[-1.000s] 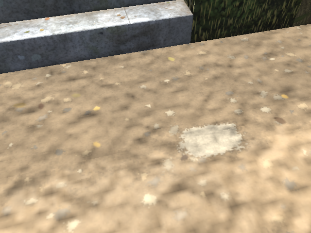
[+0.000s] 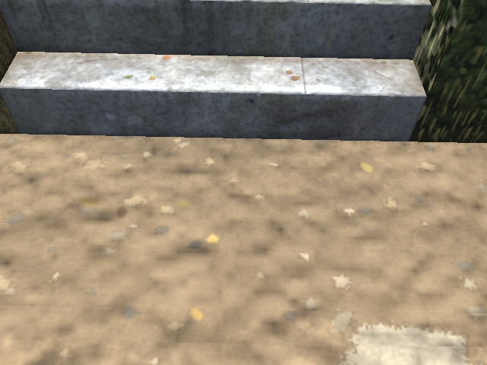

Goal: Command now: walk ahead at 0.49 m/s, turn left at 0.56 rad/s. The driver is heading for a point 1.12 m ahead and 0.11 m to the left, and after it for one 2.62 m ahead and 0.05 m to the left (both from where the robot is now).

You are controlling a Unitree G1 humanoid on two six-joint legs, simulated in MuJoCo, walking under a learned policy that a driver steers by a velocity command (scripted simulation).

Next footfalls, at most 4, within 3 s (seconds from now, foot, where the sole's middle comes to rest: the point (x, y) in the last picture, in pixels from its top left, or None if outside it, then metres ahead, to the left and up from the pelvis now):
0.22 right None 0.31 -0.14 -0.78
0.74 left None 0.49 0.19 -0.78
1.32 right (217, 247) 0.86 0.07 -0.78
1.78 left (154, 194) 1.08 0.29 -0.78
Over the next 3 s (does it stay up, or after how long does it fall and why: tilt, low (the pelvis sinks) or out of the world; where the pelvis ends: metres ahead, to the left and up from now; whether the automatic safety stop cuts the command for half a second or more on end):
stays up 1.34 0.16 0.18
